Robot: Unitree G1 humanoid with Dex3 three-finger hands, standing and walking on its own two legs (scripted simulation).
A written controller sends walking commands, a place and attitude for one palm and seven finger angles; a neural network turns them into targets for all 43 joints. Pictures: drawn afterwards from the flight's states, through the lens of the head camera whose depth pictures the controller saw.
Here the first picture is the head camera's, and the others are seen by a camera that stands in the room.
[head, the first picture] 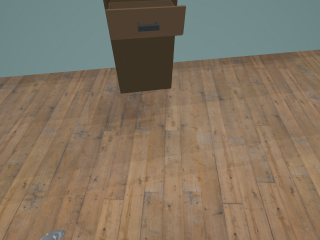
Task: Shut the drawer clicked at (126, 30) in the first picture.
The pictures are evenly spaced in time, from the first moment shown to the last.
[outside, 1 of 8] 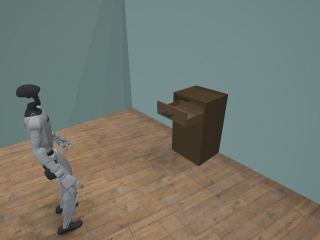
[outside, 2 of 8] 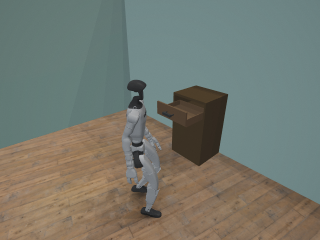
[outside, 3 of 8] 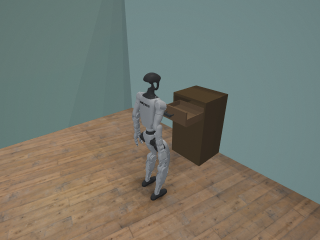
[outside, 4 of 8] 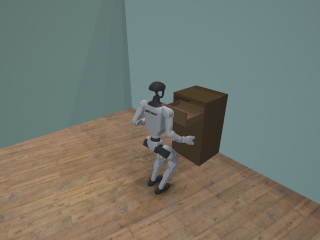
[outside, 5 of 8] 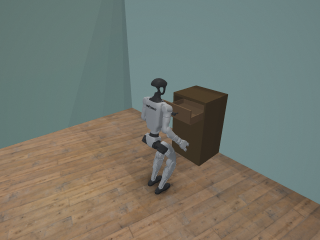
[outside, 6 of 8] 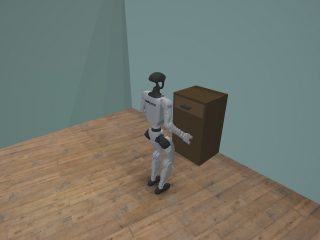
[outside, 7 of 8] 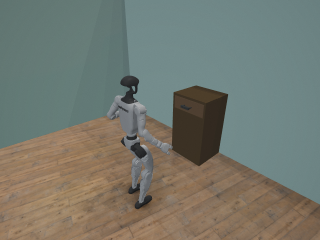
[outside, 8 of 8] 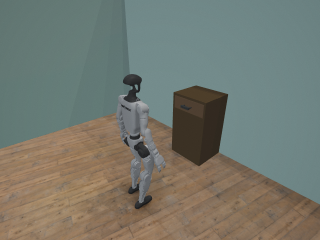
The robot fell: no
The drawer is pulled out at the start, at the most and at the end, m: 0.30 0.30 0.00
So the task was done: yes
